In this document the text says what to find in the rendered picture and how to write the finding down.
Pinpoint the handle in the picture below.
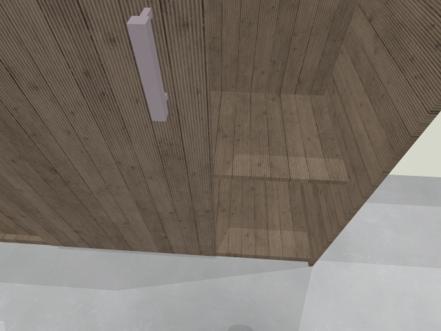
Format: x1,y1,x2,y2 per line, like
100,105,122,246
126,8,168,121

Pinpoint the wardrobe door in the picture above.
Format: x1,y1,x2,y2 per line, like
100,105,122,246
0,0,216,257
0,206,38,236

